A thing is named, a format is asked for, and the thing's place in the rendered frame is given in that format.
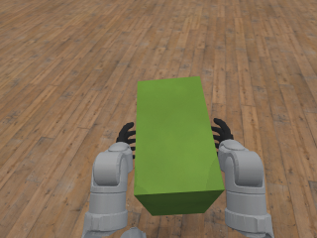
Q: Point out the left robot thigh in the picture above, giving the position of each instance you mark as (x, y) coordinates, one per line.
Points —
(134, 233)

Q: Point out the right robot hand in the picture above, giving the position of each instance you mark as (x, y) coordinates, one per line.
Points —
(224, 132)

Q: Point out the robot left forearm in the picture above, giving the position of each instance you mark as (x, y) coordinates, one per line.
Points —
(107, 211)

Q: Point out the robot right forearm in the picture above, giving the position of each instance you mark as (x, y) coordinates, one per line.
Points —
(245, 185)

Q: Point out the carton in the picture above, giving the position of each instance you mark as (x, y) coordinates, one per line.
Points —
(177, 170)

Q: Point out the left robot hand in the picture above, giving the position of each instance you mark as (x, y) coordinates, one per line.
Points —
(124, 134)

